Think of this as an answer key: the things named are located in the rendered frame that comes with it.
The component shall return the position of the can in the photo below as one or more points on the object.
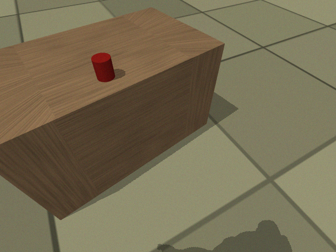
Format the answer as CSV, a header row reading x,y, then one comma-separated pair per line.
x,y
103,67

